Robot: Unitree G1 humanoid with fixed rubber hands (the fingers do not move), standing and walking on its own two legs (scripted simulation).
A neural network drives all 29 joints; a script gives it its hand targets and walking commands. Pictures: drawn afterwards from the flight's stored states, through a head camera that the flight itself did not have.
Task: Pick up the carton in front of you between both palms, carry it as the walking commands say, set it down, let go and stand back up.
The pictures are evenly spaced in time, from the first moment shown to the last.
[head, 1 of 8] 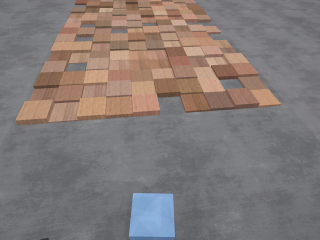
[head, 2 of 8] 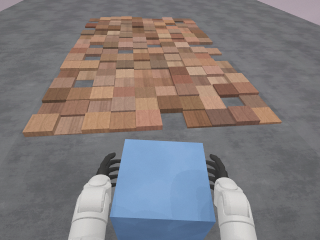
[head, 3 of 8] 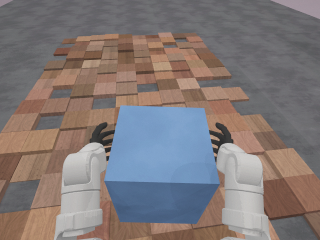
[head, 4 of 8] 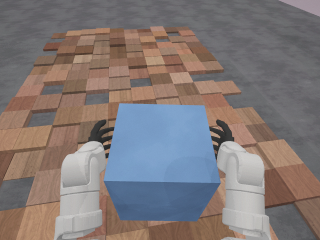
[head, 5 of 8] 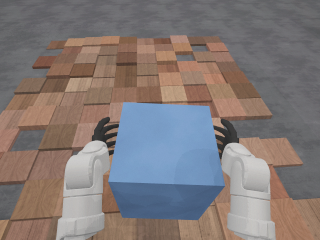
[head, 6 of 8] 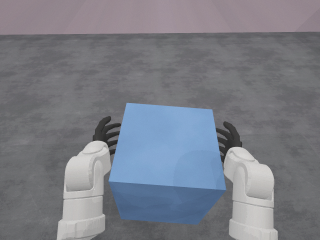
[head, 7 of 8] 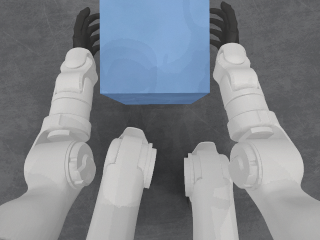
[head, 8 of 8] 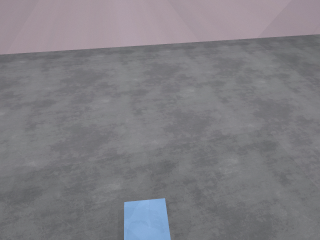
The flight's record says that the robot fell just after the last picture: no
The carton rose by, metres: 0.79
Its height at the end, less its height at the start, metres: +0.00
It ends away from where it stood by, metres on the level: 6.01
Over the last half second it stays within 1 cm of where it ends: yes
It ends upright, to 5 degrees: yes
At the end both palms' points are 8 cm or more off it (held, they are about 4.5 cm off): yes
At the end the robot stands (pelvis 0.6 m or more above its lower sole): yes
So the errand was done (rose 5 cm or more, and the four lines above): yes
